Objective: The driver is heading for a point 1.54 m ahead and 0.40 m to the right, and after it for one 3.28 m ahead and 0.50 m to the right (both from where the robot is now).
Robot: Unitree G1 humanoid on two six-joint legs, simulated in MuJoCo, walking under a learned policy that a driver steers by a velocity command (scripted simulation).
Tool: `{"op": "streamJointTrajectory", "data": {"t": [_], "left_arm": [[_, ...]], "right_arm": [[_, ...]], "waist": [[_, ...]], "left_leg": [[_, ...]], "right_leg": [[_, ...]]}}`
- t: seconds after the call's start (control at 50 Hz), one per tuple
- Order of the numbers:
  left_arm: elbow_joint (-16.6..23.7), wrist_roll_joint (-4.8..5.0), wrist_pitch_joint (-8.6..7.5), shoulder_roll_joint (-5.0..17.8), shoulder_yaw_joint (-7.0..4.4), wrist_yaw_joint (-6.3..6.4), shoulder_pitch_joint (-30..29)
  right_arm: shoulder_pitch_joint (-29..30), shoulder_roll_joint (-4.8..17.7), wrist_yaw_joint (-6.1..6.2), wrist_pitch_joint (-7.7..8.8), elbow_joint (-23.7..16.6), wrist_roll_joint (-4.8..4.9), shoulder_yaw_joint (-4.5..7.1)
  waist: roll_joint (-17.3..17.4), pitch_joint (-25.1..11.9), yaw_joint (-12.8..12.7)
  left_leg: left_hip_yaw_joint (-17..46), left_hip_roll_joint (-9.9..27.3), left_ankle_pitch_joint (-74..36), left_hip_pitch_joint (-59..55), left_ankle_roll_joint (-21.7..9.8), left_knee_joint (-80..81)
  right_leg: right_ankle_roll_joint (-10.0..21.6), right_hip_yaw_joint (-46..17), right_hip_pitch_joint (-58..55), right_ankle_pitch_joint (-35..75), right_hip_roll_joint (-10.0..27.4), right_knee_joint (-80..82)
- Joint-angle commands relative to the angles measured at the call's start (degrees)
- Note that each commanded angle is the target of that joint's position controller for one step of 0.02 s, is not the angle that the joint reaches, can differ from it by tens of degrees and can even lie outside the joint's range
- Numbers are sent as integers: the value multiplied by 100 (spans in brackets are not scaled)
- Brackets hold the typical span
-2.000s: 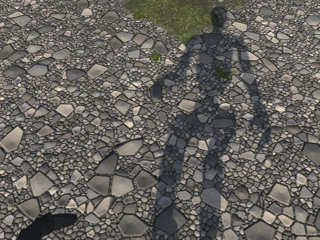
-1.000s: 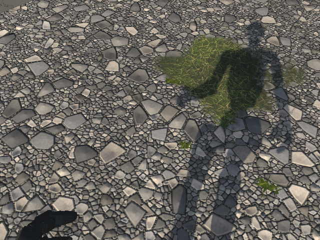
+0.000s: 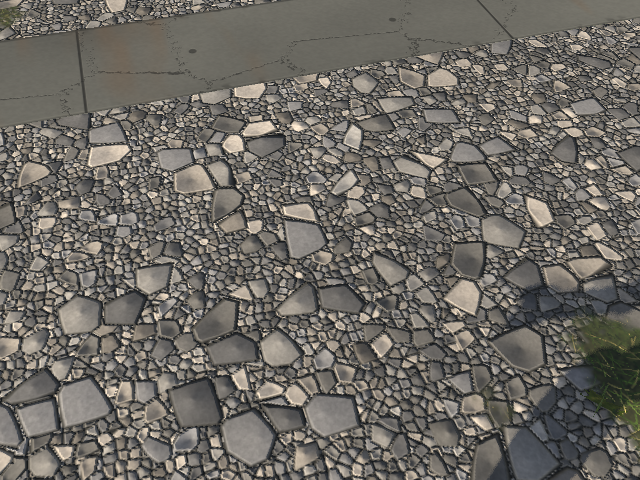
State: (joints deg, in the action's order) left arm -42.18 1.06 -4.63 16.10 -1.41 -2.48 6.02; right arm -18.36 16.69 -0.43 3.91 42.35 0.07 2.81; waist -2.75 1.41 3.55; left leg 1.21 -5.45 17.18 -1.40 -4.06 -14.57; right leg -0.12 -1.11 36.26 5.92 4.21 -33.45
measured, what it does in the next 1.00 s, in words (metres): walks ahead, turning right: right foot, then left foot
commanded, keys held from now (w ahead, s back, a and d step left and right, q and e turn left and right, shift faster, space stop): w+e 0.32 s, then e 0.46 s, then no key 0.16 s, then w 0.06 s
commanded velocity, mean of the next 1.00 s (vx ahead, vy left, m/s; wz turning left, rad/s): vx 0.28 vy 0.00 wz -0.46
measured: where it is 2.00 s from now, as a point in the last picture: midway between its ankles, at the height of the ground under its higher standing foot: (370, 328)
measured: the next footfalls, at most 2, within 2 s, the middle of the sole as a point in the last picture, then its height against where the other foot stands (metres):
right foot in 0.10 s outside the picture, level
left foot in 0.56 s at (309, 452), level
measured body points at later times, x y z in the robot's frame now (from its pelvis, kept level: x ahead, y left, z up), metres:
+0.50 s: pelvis +0.29 -0.05 +0.00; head +0.33 -0.07 +0.45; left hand +0.42 +0.22 -0.11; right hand +0.45 -0.34 -0.08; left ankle +0.50 +0.05 -0.71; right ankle +0.21 -0.12 -0.74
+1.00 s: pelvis +0.39 -0.07 -0.01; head +0.40 -0.10 +0.44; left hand +0.66 +0.08 -0.09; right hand +0.35 -0.38 -0.12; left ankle +0.50 +0.02 -0.74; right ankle +0.34 -0.18 -0.74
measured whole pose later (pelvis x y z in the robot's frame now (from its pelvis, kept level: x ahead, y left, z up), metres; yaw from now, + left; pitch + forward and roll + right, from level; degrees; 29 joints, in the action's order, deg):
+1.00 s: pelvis +0.39 -0.07 -0.01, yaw -32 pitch +0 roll +2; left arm -36.8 -0.2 3.4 16.9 -3.0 0.5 11.1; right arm -8.7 17.1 0.0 -0.5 44.1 0.1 3.1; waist 0.4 2.3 1.4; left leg -6.4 3.3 14.2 19.3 0.6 -31.2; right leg 0.8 -0.9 16.7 -17.1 1.1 -32.3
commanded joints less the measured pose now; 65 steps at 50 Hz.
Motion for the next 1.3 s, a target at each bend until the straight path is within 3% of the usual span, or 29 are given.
{"op": "streamJointTrajectory", "data": {"t": [0.02, 0.06, 0.1, 0.12, 0.14, 0.16, 0.18, 0.22, 0.28, 0.38, 0.44, 0.5, 0.54, 0.56, 0.58, 0.6, 0.62, 0.64, 0.7, 0.74, 0.88, 0.96, 0.98, 1.0, 1.02, 1.04, 1.1, 1.14, 1.3], "left_arm": [[660, 18, -112, 506, -119, -116, -803], [623, -15, -96, 627, -184, -144, -410], [329, -47, -57, 1041, -424, -75, 899], [295, -76, -28, 1608, -581, -14, 1642], [212, 34, -34, 1593, -564, -41, 1878], [222, 71, -12, 1123, -445, -9, 1941], [301, 29, 11, 1046, -422, 32, 1581], [460, -57, 45, 906, -369, 79, 1035], [563, -74, 54, 823, -343, 139, 805], [404, -14, 159, 1106, -453, 317, 984], [254, 44, 324, 1099, -476, 406, 1345], [285, 29, 433, 999, -480, 468, 1275], [447, 17, 463, 873, -458, 485, 933], [588, -54, 441, 600, -370, 463, 965], [514, -153, 410, 173, -255, 429, 1964], [478, -15, 408, 667, -274, 383, 2570], [376, 56, 498, 1083, -412, 405, 2146], [475, 63, 610, 1211, -473, 440, 1558], [621, 37, 839, 875, -452, 492, 1286], [664, 8, 830, 637, -403, 496, 1305], [842, -82, 797, 578, -318, 347, 843], [661, -132, 764, 582, -334, 261, 1165], [651, -161, 765, 685, -340, 277, 1268], [737, -158, 778, 1086, -383, 360, 1357], [682, -215, 709, 1543, -519, 320, 1542], [670, -271, 563, 1396, -488, 309, 1354], [559, -160, 276, 888, -340, 379, 938], [476, -201, 157, 733, -314, 418, 1058], [129, -156, 30, 899, -469, 422, 1226]], "right_arm": [[-280, 978, 52, -11, -34, 23, 299], [-125, 1066, 102, -74, -49, 14, 325], [27, 1038, 187, -160, -142, -14, 289], [-363, 749, 215, -89, -362, -106, 173], [-765, 280, 113, 54, -337, -192, 1], [-211, 742, 15, 198, -398, 6, 81], [342, 852, -33, 299, -595, 153, 99], [700, 832, 11, 374, -687, -36, 119], [395, 687, 39, 242, -661, -109, 120], [1196, 366, 88, 179, -828, -156, 2], [1630, 378, 30, 207, -900, -65, 17], [1582, 609, 1, 221, -889, -45, 128], [1060, 721, 21, 275, -748, -101, 199], [638, 969, 66, 293, -731, -206, 249], [538, 1136, 115, 210, -806, -309, 239], [314, 1102, 79, 73, -684, -125, 293], [601, 750, 104, -5, -837, -78, 219], [847, 535, 134, -91, -878, -93, 145], [1348, 579, 165, -226, -805, -176, 127], [1332, 597, 180, -228, -706, -189, 163], [1378, 861, 137, -333, -457, -35, 260], [1286, 761, 74, -384, -208, 132, 195], [1102, 458, 27, -363, -109, 83, 91], [973, 4, -70, -316, -219, -182, -64], [1410, 542, -24, -282, -343, -49, 108], [1622, 919, 10, -267, -355, 108, 247], [1102, 815, 30, -292, 20, 109, 323], [1031, 630, 8, -224, 131, 136, 311], [1318, 325, -103, -219, -43, 85, 191]], "waist": [[560, 309, 146], [704, -16, -110], [612, -901, -813], [-217, -1686, -872], [-1190, -2263, -680], [-679, -2038, -995], [-351, -1236, -991], [293, -451, -648], [-28, -354, -296], [-104, -137, -478], [-230, -384, -684], [-373, -472, -541], [-395, -657, -198], [49, -1278, -77], [1471, -1877, -515], [2054, -2491, -541], [1242, -1959, -375], [857, -1414, -275], [1021, -504, -480], [1162, -555, -475], [1081, -788, -339], [925, -750, -580], [499, -721, -584], [-991, -852, -368], [-1220, -428, -849], [-839, 10, -827], [-776, 206, -519], [-524, 133, -511], [-348, 276, -677]], "left_leg": [[412, 1935, -2537, -321, -673, 100], [190, 1894, -4259, -518, -497, -494], [-271, 1513, -5578, -19, -177, -2353], [-490, 1065, -3756, 1849, 186, -4376], [40, 11, 1364, 3676, 474, -5850], [670, 300, 1380, 4344, 381, -6270], [586, 557, 881, 4643, 317, -6113], [461, 904, 275, 4270, 335, -5256], [383, 1019, 128, 3731, 567, -4601], [81, 614, -1458, 3083, 876, -2643], [113, 242, -2209, 2612, 857, -1818], [438, 229, -1892, 2471, 684, -1300], [416, 432, -2362, 1820, 445, -764], [924, 1204, -3565, 610, 105, -929], [2388, 2693, -6034, -1029, -745, -1401], [3732, 3466, -4784, -1361, -1407, -1249], [3271, 3007, -3450, -840, -1223, -986], [2464, 2606, -2683, -261, -931, -849], [1174, 1881, -1992, 1405, -741, -286], [802, 1857, -2262, 1442, -874, -164], [428, 2144, -1946, 1435, -1054, -127], [232, 1925, -745, 1844, -567, -619], [-53, 1605, 286, 2407, -88, -1023], [-800, 878, 1616, 3343, 542, -2617], [-402, 608, 1745, 4130, 591, -3503], [-62, 823, 1252, 4306, 507, -4060], [201, 913, 46, 4568, 481, -4367], [310, 832, -533, 4590, 493, -4472], [192, 982, -1312, 4379, 742, -3111]], "right_leg": [[271, -39, 359, -556, -82, 194], [462, 220, -257, -1095, -364, 216], [781, 387, -2247, -872, -705, 343], [1491, -1545, -4389, -690, 506, 220], [2258, -4162, -5795, -1723, 1407, 1019], [2017, -4195, -5842, -2575, 1314, 1402], [1816, -3488, -5115, -2452, 1170, 1551], [1659, -2628, -3653, -1308, 806, 1769], [1730, -2120, -2801, -346, 538, 2016], [1301, -1160, -1877, 1059, -92, 1755], [1014, -1388, -2050, 780, -153, 1387], [841, -2028, -2615, 428, -11, 798], [582, -2117, -2702, 295, -205, 31], [349, -1836, -2279, -579, -531, -1057], [-3, -1247, -938, -4544, -1279, -2598], [-160, -969, -287, -4886, -1008, -3721], [-357, -933, -35, -4317, -718, -4176], [-458, -695, 101, -3858, -586, -4204], [-546, -321, -461, -3292, -335, -3622], [-549, -135, -665, -3184, -321, -3142], [-280, 52, -1613, -2653, -196, -1341], [146, 276, -2864, -1846, -450, 587], [364, -285, -3444, -1789, -103, 1094], [841, -1930, -3973, -1846, 1210, 1401], [1671, -2957, -3153, -3867, 1799, 2249], [1574, -2862, -2920, -4696, 1567, 2515], [1020, -1831, -3177, -3878, 1118, 2591], [914, -1315, -3345, -3162, 1037, 2652], [989, -122, -3495, -2053, 1274, 2818]]}}
Keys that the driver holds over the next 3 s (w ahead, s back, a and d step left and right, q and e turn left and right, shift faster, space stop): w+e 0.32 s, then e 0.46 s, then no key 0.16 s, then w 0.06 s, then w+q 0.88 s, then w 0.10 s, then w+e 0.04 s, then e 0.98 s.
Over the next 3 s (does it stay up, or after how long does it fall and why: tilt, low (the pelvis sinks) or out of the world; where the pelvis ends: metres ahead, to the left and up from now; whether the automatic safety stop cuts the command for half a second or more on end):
stays up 1.02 -0.20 0.00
